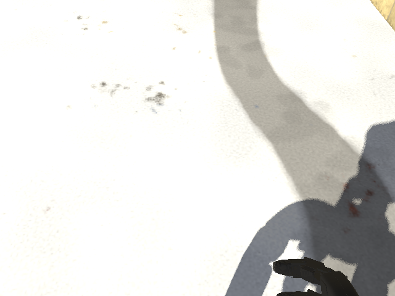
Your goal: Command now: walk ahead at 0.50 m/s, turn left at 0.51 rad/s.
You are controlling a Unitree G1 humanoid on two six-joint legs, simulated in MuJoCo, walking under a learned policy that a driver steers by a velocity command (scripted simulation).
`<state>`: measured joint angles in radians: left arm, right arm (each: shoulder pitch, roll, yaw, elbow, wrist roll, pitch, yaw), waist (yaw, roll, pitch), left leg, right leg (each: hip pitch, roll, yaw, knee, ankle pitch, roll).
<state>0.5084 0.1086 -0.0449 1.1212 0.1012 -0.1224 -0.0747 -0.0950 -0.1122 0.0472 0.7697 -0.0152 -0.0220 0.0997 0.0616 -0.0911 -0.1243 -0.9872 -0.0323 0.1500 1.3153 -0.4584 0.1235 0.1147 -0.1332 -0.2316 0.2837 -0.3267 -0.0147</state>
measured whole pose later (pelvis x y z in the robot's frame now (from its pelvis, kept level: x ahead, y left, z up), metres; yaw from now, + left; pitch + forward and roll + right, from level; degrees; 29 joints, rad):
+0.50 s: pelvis +0.30 +0.01 +0.13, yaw +14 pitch +4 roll +1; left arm -0.08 0.18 -0.01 0.77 0.05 -0.06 -0.05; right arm 0.41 -0.17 -0.03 1.01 -0.03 -0.14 0.07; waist -0.08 -0.01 -0.10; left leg -0.06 -0.12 -0.18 0.48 -0.48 0.08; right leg -0.63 -0.04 -0.04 0.60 0.01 -0.01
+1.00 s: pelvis +0.55 +0.05 +0.15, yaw +15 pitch +3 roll -2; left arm 0.44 0.17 0.05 1.05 -0.02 -0.09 0.02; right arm -0.07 -0.18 -0.05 0.83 0.03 -0.08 0.01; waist 0.09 0.04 -0.02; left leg -0.69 0.08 -0.02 0.61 0.07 0.04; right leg 0.02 0.06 -0.08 0.20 -0.28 -0.04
